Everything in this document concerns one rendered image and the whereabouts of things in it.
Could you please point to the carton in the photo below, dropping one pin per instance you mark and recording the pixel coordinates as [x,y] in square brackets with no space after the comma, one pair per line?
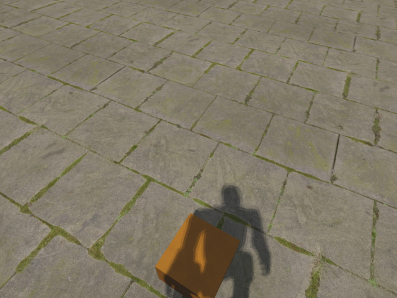
[197,259]

